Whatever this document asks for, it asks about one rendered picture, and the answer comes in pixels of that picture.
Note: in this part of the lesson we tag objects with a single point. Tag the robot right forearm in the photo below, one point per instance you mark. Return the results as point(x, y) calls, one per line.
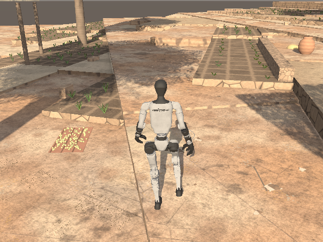
point(186, 135)

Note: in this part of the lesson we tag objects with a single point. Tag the robot right hand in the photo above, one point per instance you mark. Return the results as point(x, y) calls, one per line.
point(190, 147)

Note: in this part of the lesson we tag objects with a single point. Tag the robot left forearm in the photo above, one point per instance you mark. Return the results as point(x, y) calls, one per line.
point(138, 131)

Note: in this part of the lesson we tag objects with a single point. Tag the right robot upper arm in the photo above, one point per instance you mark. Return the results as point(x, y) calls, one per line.
point(179, 114)

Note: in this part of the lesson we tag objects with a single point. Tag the robot head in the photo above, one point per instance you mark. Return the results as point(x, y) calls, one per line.
point(160, 87)

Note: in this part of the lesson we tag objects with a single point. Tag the robot right thigh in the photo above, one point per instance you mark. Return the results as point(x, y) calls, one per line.
point(173, 146)

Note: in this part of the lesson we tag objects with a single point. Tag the left robot upper arm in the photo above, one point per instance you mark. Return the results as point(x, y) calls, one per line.
point(142, 116)

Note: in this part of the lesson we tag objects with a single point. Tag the robot left hand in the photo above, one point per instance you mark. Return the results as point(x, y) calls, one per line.
point(137, 138)

